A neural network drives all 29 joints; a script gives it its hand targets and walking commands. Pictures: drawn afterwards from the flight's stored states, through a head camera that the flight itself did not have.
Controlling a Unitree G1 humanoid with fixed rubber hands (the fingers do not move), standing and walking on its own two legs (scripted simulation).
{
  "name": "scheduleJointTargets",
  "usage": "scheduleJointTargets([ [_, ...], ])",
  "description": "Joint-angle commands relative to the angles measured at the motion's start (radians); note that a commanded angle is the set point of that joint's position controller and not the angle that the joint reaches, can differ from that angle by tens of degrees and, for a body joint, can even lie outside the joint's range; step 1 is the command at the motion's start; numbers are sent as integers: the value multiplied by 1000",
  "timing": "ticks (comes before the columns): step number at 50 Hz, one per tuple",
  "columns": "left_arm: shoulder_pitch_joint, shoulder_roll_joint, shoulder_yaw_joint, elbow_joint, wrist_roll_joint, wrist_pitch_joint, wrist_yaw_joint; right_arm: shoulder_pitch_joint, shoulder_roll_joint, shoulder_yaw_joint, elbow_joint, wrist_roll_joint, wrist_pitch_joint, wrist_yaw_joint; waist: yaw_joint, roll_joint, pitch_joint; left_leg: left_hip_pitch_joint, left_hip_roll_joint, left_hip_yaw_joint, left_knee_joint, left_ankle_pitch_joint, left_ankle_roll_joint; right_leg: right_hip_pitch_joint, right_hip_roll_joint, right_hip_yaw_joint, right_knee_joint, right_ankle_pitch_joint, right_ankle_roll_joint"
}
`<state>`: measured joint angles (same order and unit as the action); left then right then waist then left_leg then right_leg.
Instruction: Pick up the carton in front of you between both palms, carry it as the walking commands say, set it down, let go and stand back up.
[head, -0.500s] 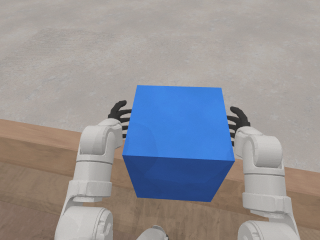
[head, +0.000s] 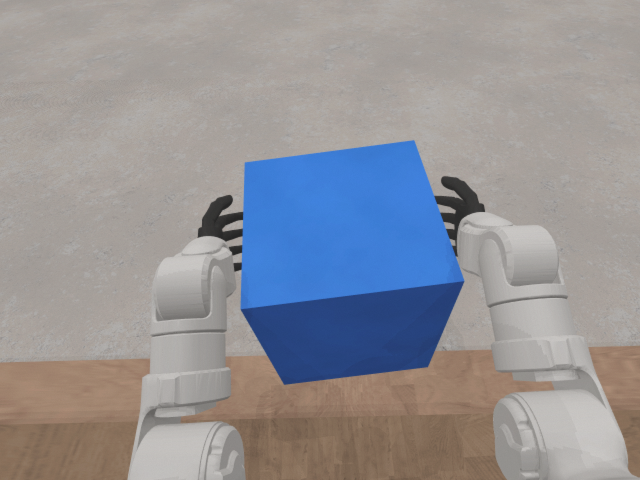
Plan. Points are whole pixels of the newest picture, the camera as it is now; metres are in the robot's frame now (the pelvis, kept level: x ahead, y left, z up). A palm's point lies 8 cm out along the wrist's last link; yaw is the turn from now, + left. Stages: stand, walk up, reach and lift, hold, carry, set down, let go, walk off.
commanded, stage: carry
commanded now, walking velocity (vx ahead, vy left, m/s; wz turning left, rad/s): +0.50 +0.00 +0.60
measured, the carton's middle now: (343, 273) +0.38 -0.03 +0.05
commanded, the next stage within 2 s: none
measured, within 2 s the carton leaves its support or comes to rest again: neither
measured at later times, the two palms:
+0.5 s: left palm (178, 205) +0.64 +0.26 -0.04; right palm (327, 176) +0.70 -0.03 -0.04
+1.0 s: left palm (201, 162) +0.97 +0.29 -0.18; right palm (304, 137) +1.05 +0.00 -0.17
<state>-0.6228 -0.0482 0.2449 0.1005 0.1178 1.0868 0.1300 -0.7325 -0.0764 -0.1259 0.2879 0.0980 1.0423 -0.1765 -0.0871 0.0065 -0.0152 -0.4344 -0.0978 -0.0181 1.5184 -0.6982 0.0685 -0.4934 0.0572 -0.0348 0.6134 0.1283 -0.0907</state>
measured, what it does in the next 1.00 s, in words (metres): goes down: left foot 0.13 m lower, then right foot 0.13 m lower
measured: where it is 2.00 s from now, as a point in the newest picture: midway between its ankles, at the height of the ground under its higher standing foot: (278, 277)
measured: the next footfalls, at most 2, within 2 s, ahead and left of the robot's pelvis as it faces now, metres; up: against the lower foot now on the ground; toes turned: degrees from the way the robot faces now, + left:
left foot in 0.42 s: +0.44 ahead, +0.10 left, -0.13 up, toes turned +11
right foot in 0.88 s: +0.73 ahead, +0.03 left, -0.27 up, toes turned +9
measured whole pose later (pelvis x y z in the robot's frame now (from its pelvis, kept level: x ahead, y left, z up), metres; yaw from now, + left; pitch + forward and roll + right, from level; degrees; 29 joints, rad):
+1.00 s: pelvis +0.66 +0.06 -0.30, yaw +11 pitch +3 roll +0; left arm -0.64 0.00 0.18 0.17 0.04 1.12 0.15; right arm -0.66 -0.02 -0.19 0.21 0.01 1.11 -0.15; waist 0.05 -0.01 -0.06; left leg -0.65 -0.05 -0.01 1.66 -0.57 0.05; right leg -0.46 0.10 -0.10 0.78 -0.38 -0.13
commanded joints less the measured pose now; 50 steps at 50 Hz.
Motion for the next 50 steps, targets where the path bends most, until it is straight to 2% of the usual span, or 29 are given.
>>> scheduleJointTargets([
  [1,-583,-871,-610,14,-374,3,-184,-582,1117,517,-154,325,51,280,154,-208,-626,-549,67,-67,258,106,-20,842,-445,610,-32,-179,-156],
  [2,-638,-916,-638,-18,-415,8,-195,-622,1120,514,-163,309,58,272,155,-98,-525,-510,86,-56,181,148,-27,689,-385,556,-42,-183,-115],
  [3,-706,-959,-666,-54,-458,15,-205,-628,1120,500,-161,293,63,268,134,-10,-446,-528,113,-99,-17,301,-29,628,-326,422,39,19,-52],
  [5,-741,-1023,-687,-41,-528,22,-219,-551,1120,460,-130,246,73,260,117,-34,-400,-524,133,-63,-174,356,-35,540,-293,326,77,191,-39],
  [7,-753,-1071,-705,-48,-549,3,-228,-520,1138,457,-132,210,65,256,147,-116,-466,-464,124,-31,-280,381,-36,499,-344,395,37,193,-112],
  [9,-811,-1129,-735,-82,-587,-12,-239,-580,1147,466,-187,200,47,252,163,-122,-487,-481,122,-11,-216,489,-16,557,-343,368,105,312,-99],
  [11,-858,-1159,-759,-125,-624,-28,-249,-610,1143,476,-247,195,29,246,177,-78,-481,-580,144,-64,-282,608,8,644,-305,345,174,101,-71],
  [14,-874,-1145,-784,-173,-665,-43,-254,-618,1107,494,-308,175,19,225,210,-26,-382,-503,78,36,-620,923,-6,534,-190,214,233,-114,-64],
  [18,-785,-1096,-772,-146,-656,-35,-252,-572,1015,493,-344,143,35,201,218,-130,-328,8,60,131,-938,1091,20,279,-150,60,300,-209,-40],
  [20,-726,-1079,-764,-89,-639,-26,-254,-519,968,479,-316,116,46,203,53,-148,-473,285,57,186,-861,1140,69,287,-208,-12,596,141,9],
  [21,-713,-1061,-755,-69,-623,-21,-253,-480,962,478,-288,117,48,209,-66,-8,-523,541,90,113,-962,1069,114,120,-175,-42,867,133,46],
  [22,-723,-1063,-747,-44,-596,-16,-251,-475,949,475,-269,126,54,224,-81,152,-387,549,155,17,-1046,1079,139,-64,-49,-86,1155,-611,60],
  [23,-690,-1032,-718,-12,-564,8,-244,-466,959,474,-194,138,54,232,33,257,-542,867,354,-349,-840,1203,251,-371,-14,49,1210,-791,101],
  [24,-669,-995,-677,-15,-516,15,-236,-478,1009,510,-207,179,51,243,3,148,-550,773,385,-490,-936,879,279,-385,-45,77,1108,-724,94],
  [25,-706,-992,-669,-18,-504,21,-231,-525,1062,533,-223,216,47,251,-18,106,-439,602,316,-488,-942,884,241,-342,-73,72,956,-739,96],
  [26,-691,-1016,-658,16,-495,21,-227,-579,1093,544,-246,251,57,262,19,-1,-373,550,276,-367,-853,1060,168,-361,-93,88,834,-653,95],
  [28,-616,-1012,-609,29,-444,8,-217,-640,1180,600,-250,327,44,280,47,9,-502,474,345,-481,-893,895,249,-335,-99,130,681,-586,94],
  [30,-652,-1039,-601,4,-414,-7,-211,-723,1251,627,-291,380,22,289,40,69,-507,436,341,-483,-900,1013,265,-298,-81,100,587,-571,97],
  [31,-658,-1040,-603,-9,-408,-17,-208,-743,1274,642,-303,400,14,293,39,69,-540,455,341,-465,-848,1068,248,-306,-96,106,666,-431,84],
  [35,-669,-1040,-636,-84,-409,-40,-195,-757,1293,666,-347,435,-10,296,-10,22,-489,440,182,-316,-709,800,156,-375,-72,72,362,-63,54],
  [40,-662,-960,-672,-161,-400,-28,-173,-689,1235,660,-360,436,-16,290,-45,54,-446,235,93,-138,-589,668,115,30,2,-55,-12,278,51],
  [42,-636,-917,-672,-149,-396,-10,-173,-626,1208,645,-310,407,-6,285,37,105,-475,239,135,-104,-426,741,90,152,-23,-25,6,279,22],
  [43,-630,-900,-672,-134,-394,0,-178,-608,1190,633,-280,389,0,283,108,78,-470,153,132,-65,-277,884,56,314,-20,-39,-59,228,-2],
  [44,-595,-882,-662,-103,-392,7,-183,-578,1166,615,-253,368,13,280,234,-44,-479,-14,101,5,-6,869,14,546,-39,-26,-149,180,-31],
  [45,-581,-853,-650,-65,-396,16,-192,-572,1149,596,-231,341,25,276,198,-224,-433,-314,8,55,259,63,-30,726,-193,97,-2,510,-65],
  [46,-580,-855,-644,-28,-411,25,-199,-538,1106,552,-206,305,48,265,137,-210,-544,-608,19,-40,385,-9,-56,1018,-389,416,125,506,-187],
  [47,-593,-900,-672,-11,-457,33,-208,-528,1040,512,-186,256,62,254,181,-128,-558,-632,71,-40,277,65,-24,948,-380,444,86,267,-186],
  [49,-699,-937,-691,-41,-512,34,-219,-549,1047,484,-184,230,75,241,188,-18,-499,-709,110,-104,96,169,-23,800,-373,557,67,-8,-237],
  [50,-745,-991,-714,-48,-544,32,-224,-572,1041,466,-203,216,74,239,175,15,-456,-648,143,-99,15,215,-30,665,-371,586,64,4,-227],
])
